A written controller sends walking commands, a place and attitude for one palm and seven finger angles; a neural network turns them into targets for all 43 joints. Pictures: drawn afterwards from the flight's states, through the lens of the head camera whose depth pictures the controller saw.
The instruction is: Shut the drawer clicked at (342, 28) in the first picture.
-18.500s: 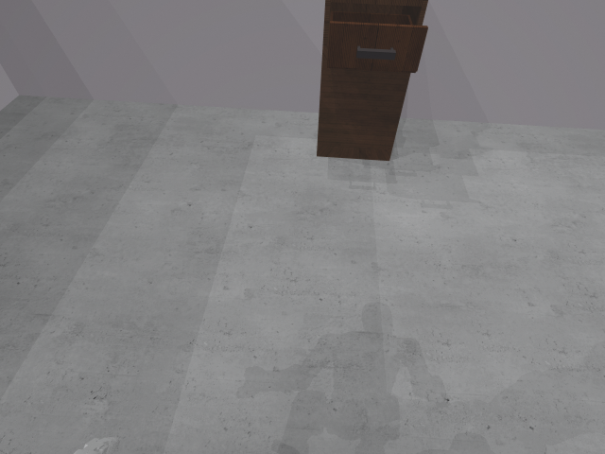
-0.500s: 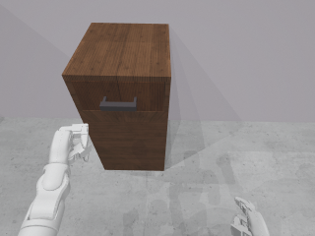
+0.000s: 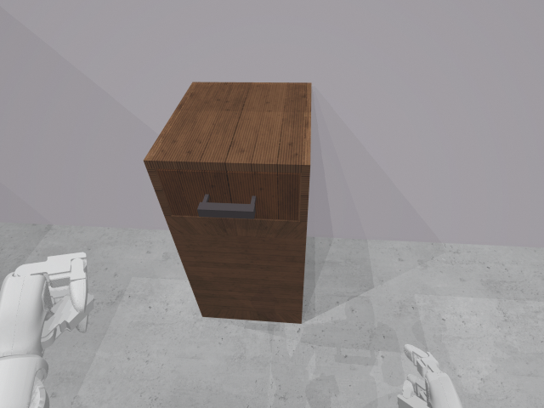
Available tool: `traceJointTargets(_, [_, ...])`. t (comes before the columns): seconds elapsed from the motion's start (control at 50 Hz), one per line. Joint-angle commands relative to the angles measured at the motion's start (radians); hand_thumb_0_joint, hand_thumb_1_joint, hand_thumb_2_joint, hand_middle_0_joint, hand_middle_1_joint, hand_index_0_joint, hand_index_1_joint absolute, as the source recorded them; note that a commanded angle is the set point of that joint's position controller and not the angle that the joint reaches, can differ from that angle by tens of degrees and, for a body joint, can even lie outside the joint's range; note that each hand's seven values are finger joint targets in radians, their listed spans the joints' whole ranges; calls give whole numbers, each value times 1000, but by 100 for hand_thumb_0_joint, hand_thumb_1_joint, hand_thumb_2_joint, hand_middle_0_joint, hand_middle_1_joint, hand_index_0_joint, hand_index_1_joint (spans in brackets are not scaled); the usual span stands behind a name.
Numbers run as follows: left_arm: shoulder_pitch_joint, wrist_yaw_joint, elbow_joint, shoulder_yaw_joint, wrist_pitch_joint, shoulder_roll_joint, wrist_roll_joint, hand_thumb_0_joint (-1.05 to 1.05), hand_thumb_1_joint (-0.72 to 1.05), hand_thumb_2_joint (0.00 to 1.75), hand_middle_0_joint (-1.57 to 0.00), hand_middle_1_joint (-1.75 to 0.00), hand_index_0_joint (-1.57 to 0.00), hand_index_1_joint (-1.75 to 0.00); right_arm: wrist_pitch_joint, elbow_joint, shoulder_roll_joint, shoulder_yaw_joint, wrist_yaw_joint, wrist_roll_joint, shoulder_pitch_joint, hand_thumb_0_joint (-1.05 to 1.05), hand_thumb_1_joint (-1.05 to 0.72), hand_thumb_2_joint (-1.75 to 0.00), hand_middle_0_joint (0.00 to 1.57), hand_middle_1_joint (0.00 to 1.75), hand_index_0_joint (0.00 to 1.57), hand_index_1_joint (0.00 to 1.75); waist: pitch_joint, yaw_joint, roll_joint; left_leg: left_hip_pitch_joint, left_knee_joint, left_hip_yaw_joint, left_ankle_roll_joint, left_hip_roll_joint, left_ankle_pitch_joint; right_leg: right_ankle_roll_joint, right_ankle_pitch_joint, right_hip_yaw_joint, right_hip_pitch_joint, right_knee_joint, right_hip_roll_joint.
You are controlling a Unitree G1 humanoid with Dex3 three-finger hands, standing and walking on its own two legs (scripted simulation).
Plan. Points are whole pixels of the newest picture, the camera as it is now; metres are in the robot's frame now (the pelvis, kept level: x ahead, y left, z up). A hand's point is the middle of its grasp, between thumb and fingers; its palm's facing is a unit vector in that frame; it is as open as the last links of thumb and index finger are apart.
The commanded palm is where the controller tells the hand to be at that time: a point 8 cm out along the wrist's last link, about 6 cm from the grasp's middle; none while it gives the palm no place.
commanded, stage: draw the hand back to the body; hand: left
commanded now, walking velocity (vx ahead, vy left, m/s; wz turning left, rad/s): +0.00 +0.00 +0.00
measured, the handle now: (228, 204) +0.60 +0.19 -0.10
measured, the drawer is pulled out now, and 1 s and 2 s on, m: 0.00 0.00 0.00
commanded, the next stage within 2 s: step back with the hand held close in 0.22 s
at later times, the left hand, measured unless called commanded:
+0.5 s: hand (75, 292) +0.19 +0.24 +0.16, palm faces +0.37 -0.81 -0.44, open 3.3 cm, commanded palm +0.13 +0.28 +0.17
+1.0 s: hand (30, 347) +0.13 +0.27 +0.15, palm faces +0.33 -0.81 -0.49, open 3.3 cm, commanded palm +0.07 +0.31 +0.17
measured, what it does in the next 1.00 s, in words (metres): shifts its weight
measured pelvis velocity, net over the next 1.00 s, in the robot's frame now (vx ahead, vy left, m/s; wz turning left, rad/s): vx -0.06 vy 0.03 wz -0.02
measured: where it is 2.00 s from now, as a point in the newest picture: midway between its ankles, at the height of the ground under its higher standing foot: outside the picture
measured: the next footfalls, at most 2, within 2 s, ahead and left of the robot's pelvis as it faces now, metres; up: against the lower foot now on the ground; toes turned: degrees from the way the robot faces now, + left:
right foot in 1.68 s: -0.30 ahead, -0.09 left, +0.00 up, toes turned -5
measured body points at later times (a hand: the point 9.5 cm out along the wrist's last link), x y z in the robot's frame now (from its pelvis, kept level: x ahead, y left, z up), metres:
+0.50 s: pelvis +0.00 +0.00 +0.00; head -0.01 -0.02 +0.45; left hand +0.16 +0.28 +0.19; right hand +0.18 -0.23 -0.08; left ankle +0.00 +0.10 -0.74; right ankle -0.03 -0.10 -0.74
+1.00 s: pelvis -0.06 +0.03 -0.01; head -0.04 +0.03 +0.44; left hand +0.11 +0.31 +0.18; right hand +0.12 -0.21 -0.08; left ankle +0.00 +0.10 -0.74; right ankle -0.03 -0.10 -0.74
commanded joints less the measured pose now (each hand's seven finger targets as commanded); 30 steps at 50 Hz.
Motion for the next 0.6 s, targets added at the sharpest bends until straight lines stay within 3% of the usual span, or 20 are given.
traceJointTargets(0.0, [-8,17,-291,151,-91,178,-9,0,90,90,-140,-160,-140,-160,-86,-163,-90,-46,-9,5,-153,0,-90,-90,20,30,20,30,-41,0,-15,60,-50,-29,5,26,175,3,189,40,-64,-83,-28])
traceJointTargets(0.1, [-13,15,-215,112,-96,122,-3,0,90,90,-140,-160,-140,-160,-96,-145,-97,-58,-14,5,-140,0,-90,-90,20,30,20,30,40,-18,-66,48,-56,-27,9,29,106,12,101,42,-122,-104,-30])
traceJointTargets(0.16, [-49,23,-236,138,-109,154,4,0,90,90,-140,-160,-140,-160,-102,-145,-100,-60,-22,2,-141,0,-90,-90,20,30,20,30,4,-6,-71,60,-54,-29,16,23,96,11,77,45,-113,-107,-32])
traceJointTargets(0.24, [-48,26,-278,139,-119,158,5,0,90,90,-140,-160,-140,-160,-117,-145,-92,-55,-22,-1,-148,0,-90,-90,20,30,20,30,-36,2,-15,74,-47,-26,14,22,138,5,133,54,-77,-92,-39])
traceJointTargets(0.32, [-36,29,-274,150,-117,162,5,0,90,90,-140,-160,-140,-160,-127,-140,-87,-53,-20,-2,-148,0,-90,-90,20,30,20,30,-23,7,-6,69,-51,-28,9,23,163,4,167,49,-68,-85,-36])
traceJointTargets(0.34, [-156,35,-365,295,-167,299,14,0,90,90,-140,-160,-140,-160,-100,-167,-121,-61,-11,-3,-130,0,-90,-90,20,30,20,30,55,-34,-37,2,-23,-50,28,37,102,5,218,179,-155,-143,-87])
traceJointTargets(0.36, [-53,26,-254,246,-173,219,19,0,90,90,-140,-160,-140,-160,-80,-137,-104,-65,-8,-9,-128,0,-90,-90,20,30,20,30,51,-43,-75,14,-4,-54,27,35,106,2,245,181,-163,-147,-107])
traceJointTargets(0.42, [49,13,-209,183,-183,146,24,0,90,90,-140,-160,-140,-160,-41,-148,-109,-76,4,-11,-125,0,-90,-90,20,30,20,30,1,-48,-39,18,-30,-47,21,51,178,13,301,139,-130,-108,-101])
traceJointTargets(0.56, [139,28,-280,237,-190,200,19,0,90,90,-140,-160,-140,-160,13,-187,-103,-94,-1,-2,-137,0,-90,-90,20,30,20,30,-137,-43,-76,-8,-38,-51,21,76,368,33,447,84,-38,-11,-82])
traceJointTargets(0.58, [142,32,-309,256,-192,225,17,0,90,90,-140,-160,-140,-160,15,-194,-109,-96,-5,-2,-141,0,-90,-90,20,30,20,30,-161,-37,-50,-11,-38,-54,19,77,392,33,458,82,-25,3,-80])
